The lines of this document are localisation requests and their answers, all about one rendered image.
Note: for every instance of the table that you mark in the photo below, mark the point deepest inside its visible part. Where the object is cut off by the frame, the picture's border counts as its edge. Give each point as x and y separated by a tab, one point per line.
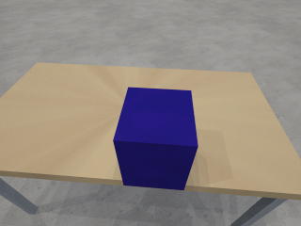
58	123

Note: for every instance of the carton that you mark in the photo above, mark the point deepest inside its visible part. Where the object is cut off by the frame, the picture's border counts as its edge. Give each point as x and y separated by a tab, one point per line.
156	138

